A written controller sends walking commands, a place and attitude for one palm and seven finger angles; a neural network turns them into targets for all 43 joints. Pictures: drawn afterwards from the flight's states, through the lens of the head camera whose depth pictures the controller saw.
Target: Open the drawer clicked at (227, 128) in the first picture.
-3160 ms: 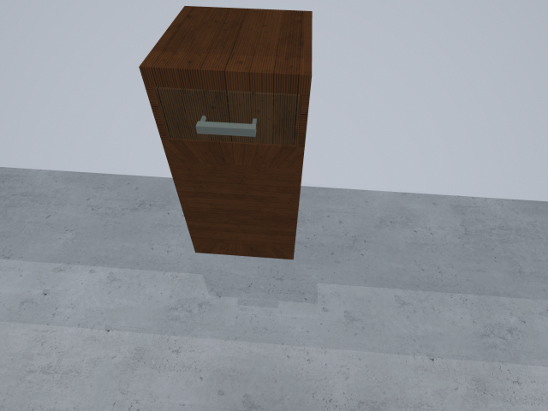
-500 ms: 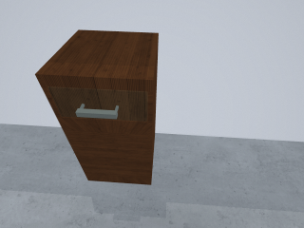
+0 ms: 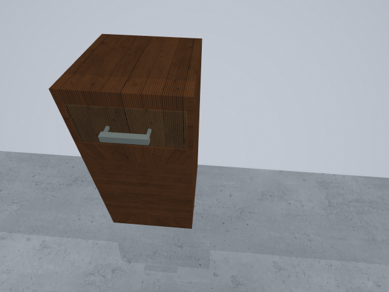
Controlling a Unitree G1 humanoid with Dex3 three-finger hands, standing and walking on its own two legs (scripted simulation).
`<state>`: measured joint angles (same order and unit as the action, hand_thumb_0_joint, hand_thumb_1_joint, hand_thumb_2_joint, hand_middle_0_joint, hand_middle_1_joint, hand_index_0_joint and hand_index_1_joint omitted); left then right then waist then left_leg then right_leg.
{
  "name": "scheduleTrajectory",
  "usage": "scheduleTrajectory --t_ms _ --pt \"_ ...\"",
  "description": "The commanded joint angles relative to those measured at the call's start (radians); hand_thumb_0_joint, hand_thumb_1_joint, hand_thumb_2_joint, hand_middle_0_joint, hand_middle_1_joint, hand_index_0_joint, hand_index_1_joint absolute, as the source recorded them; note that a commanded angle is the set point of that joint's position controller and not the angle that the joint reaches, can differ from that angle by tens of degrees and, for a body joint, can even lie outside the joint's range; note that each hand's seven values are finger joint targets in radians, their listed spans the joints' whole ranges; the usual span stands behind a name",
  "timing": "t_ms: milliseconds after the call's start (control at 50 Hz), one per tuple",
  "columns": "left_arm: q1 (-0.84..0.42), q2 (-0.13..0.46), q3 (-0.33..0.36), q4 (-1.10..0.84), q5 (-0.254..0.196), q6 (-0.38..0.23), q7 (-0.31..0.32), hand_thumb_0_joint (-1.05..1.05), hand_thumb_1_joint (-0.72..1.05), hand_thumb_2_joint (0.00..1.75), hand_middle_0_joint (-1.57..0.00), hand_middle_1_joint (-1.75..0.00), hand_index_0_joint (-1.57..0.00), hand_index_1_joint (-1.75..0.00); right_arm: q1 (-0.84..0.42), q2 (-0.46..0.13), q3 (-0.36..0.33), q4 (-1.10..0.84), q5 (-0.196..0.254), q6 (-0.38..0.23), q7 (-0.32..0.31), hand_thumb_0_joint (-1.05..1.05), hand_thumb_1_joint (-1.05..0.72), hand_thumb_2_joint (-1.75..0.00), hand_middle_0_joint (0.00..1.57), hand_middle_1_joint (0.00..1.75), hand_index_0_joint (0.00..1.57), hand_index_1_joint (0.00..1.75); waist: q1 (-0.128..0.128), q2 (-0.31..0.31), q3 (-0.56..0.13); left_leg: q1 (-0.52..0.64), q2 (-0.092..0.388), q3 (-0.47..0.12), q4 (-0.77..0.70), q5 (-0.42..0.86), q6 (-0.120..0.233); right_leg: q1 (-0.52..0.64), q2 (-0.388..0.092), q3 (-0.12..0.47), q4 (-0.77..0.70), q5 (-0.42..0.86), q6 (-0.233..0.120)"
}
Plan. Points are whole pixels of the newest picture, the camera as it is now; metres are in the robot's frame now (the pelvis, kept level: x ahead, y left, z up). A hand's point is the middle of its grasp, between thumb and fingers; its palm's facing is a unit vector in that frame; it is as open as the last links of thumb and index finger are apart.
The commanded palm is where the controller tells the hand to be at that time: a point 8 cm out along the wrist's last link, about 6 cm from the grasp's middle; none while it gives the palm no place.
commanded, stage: look again from close up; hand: left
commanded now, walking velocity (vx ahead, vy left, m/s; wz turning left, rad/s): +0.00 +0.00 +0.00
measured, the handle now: (126, 134) +0.60 +0.26 -0.05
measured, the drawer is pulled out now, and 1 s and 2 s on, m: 0.00 0.00 0.00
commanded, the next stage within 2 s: shuffle to correct the standing spot in 0.48 s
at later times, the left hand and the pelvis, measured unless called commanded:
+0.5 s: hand out of the picture -0.03 +0.15 -0.17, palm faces +0.08 -0.99 -0.15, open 7.3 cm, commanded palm none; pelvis -0.01 +0.00 +0.00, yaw +1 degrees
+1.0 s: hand out of the picture +0.03 +0.20 -0.16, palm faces +0.05 -0.98 -0.19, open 7.3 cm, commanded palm none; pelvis -0.01 +0.02 +0.01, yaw -1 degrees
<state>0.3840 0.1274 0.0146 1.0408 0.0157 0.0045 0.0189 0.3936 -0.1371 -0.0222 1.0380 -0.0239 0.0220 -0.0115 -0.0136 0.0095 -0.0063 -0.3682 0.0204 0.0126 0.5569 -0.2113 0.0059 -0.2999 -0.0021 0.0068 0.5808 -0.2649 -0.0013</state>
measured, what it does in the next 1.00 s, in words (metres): lifts its right foot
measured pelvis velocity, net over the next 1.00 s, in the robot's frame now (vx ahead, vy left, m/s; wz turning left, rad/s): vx -0.01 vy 0.02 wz -0.01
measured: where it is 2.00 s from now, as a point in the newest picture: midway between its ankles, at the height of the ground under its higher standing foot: outside the picture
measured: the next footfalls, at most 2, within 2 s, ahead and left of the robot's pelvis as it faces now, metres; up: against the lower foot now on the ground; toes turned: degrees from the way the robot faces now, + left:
right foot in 1.14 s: +0.01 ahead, -0.07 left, +0.00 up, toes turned -7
left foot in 1.60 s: +0.14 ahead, +0.16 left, +0.00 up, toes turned +0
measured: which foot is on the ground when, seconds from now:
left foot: down 0.00-1.00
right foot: down 0.00-0.84, up 0.86-1.00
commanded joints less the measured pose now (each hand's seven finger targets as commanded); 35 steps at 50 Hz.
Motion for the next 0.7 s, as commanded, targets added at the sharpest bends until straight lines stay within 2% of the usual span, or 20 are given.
scheduleTrajectory --t_ms 0,20,60,140,160,200,240,320,440,520,580,620,640,660,680 --pt "0.021 0.098 0.025 -0.033 0.002 -0.018 0.009 0.0 0.9 0.9 -0.2 -0.3 -0.2 -0.3 0.045 -0.082 -0.015 -0.035 -0.004 -0.018 -0.007 0.0 -0.9 -0.9 0.2 0.3 0.2 0.3 -0.007 -0.043 0.12 0.021 0.028 -0.077 -0.106 -0.234 0.026 -0.17 -0.077 0.131 -0.235 -0.358 -0.052" --pt "0.021 0.096 0.024 -0.03 0.002 -0.017 0.01 0.0 0.9 0.9 -0.2 -0.3 -0.2 -0.3 0.049 -0.081 -0.015 -0.031 -0.003 -0.017 -0.007 0.0 -0.9 -0.9 0.2 0.3 0.2 0.3 -0.01 -0.024 0.123 0.021 0.035 -0.089 -0.123 -0.249 0.027 -0.172 -0.068 0.122 -0.223 -0.349 -0.05" --pt "0.037 0.084 0.025 -0.023 0.002 -0.017 0.009 0.0 0.9 0.9 -0.2 -0.3 -0.2 -0.3 0.037 -0.088 -0.018 -0.029 -0.004 -0.021 -0.009 0.0 -0.9 -0.9 0.2 0.3 0.2 0.3 0.001 0.016 0.111 -0.002 0.049 -0.111 -0.162 -0.288 0.03 -0.139 -0.051 0.1 -0.192 -0.317 -0.043" --pt "0.06 0.062 0.024 -0.006 0.005 -0.021 0.009 0.0 0.9 0.9 -0.2 -0.3 -0.2 -0.3 0.008 -0.092 -0.019 -0.028 -0.004 -0.027 -0.011 0.0 -0.9 -0.9 0.2 0.3 0.2 0.3 0.015 0.038 0.11 -0.038 0.067 -0.138 -0.213 -0.33 0.036 -0.087 -0.037 0.08 -0.159 -0.257 -0.038" --pt "0.067 0.062 0.024 -0.004 0.006 -0.022 0.008 0.0 0.9 0.9 -0.2 -0.3 -0.2 -0.3 -0.003 -0.091 -0.02 -0.03 -0.003 -0.027 -0.011 0.0 -0.9 -0.9 0.2 0.3 0.2 0.3 0.021 0.039 0.108 -0.044 0.067 -0.136 -0.213 -0.334 0.037 -0.077 -0.038 0.079 -0.163 -0.251 -0.036" --pt "0.065 0.061 0.023 0.0 0.006 -0.025 0.009 0.0 0.9 0.9 -0.2 -0.3 -0.2 -0.3 -0.007 -0.088 -0.019 -0.027 -0.003 -0.028 -0.011 0.0 -0.9 -0.9 0.2 0.3 0.2 0.3 0.017 0.016 0.108 -0.04 0.058 -0.128 -0.2 -0.309 0.035 -0.074 -0.045 0.097 -0.176 -0.25 -0.04" --pt "0.066 0.061 0.024 0.002 0.007 -0.025 0.009 0.0 0.9 0.9 -0.2 -0.3 -0.2 -0.3 -0.009 -0.085 -0.019 -0.024 -0.002 -0.028 -0.01 0.0 -0.9 -0.9 0.2 0.3 0.2 0.3 0.016 0.02 0.115 -0.025 0.056 -0.129 -0.197 -0.304 0.033 -0.094 -0.047 0.098 -0.185 -0.261 -0.038" --pt "0.053 0.066 0.023 0.005 0.007 -0.026 0.009 0.0 0.9 0.9 -0.2 -0.3 -0.2 -0.3 0.0 -0.08 -0.019 -0.017 -0.002 -0.026 -0.01 0.0 -0.9 -0.9 0.2 0.3 0.2 0.3 0.004 -0.025 0.106 0.005 0.043 -0.113 -0.167 -0.263 0.029 -0.115 -0.059 0.117 -0.214 -0.29 -0.041" --pt "0.043 0.073 0.026 0.005 0.006 -0.022 0.008 0.0 0.9 0.9 -0.2 -0.3 -0.2 -0.3 0.003 -0.08 -0.017 -0.01 -0.003 -0.025 -0.01 0.0 -0.9 -0.9 0.2 0.3 0.2 0.3 0.005 -0.011 0.12 -0.007 0.037 -0.118 -0.17 -0.276 0.027 -0.127 -0.06 0.115 -0.224 -0.319 -0.037" --pt "0.044 0.074 0.028 0.01 0.006 -0.02 0.006 0.0 0.9 0.9 -0.2 -0.3 -0.2 -0.3 0.006 -0.079 -0.017 -0.009 -0.004 -0.021 -0.012 0.0 -0.9 -0.9 0.2 0.3 0.2 0.3 0.002 -0.031 0.111 0.003 0.026 -0.111 -0.143 -0.259 0.025 -0.135 -0.064 0.121 -0.233 -0.336 -0.041" --pt "0.05 0.071 0.031 0.011 0.006 -0.021 0.004 0.0 0.9 0.9 -0.2 -0.3 -0.2 -0.3 0.008 -0.081 -0.017 -0.005 -0.007 -0.025 -0.012 0.0 -0.9 -0.9 0.2 0.3 0.2 0.3 0.011 -0.001 0.09 -0.006 0.032 -0.121 -0.167 -0.292 0.028 -0.102 -0.057 0.106 -0.21 -0.322 -0.04" --pt "0.06 0.087 0.039 0.009 0.01 -0.016 0.003 0.0 0.9 0.9 -0.2 -0.3 -0.2 -0.3 0.008 -0.089 -0.019 -0.009 -0.008 -0.019 -0.008 0.0 -0.9 -0.9 0.2 0.3 0.2 0.3 0.02 -0.008 0.093 -0.034 0.016 -0.109 -0.147 -0.357 0.027 -0.098 -0.065 0.117 -0.216 -0.409 -0.048" --pt "0.057 0.092 0.044 0.004 0.012 -0.012 0.002 0.0 0.9 0.9 -0.2 -0.3 -0.2 -0.3 0.013 -0.085 -0.021 -0.014 -0.011 -0.016 -0.006 0.0 -0.9 -0.9 0.2 0.3 0.2 0.3 0.019 -0.033 0.101 -0.045 0.0 -0.093 -0.124 -0.355 0.026 -0.108 -0.074 0.134 -0.226 -0.439 -0.058" --pt "0.058 0.099 0.05 0.004 0.012 -0.009 0.0 0.0 0.9 0.9 -0.2 -0.3 -0.2 -0.3 0.015 -0.082 -0.023 -0.017 -0.012 -0.012 -0.004 0.0 -0.9 -0.9 0.2 0.3 0.2 0.3 0.018 -0.047 0.096 -0.023 -0.019 -0.066 -0.078 -0.327 0.023 -0.136 -0.089 0.15 -0.245 -0.47 -0.068" --pt "0.044 0.116 0.06 -0.004 0.013 -0.005 0.0 0.0 0.9 0.9 -0.2 -0.3 -0.2 -0.3 0.032 -0.074 -0.027 -0.016 -0.015 -0.005 -0.003 0.0 -0.9 -0.9 0.2 0.3 0.2 0.3 0.006 -0.074 0.085 0.018 -0.044 -0.024 0.002 -0.276 0.016 -0.181 -0.115 0.168 -0.279 -0.508 -0.08"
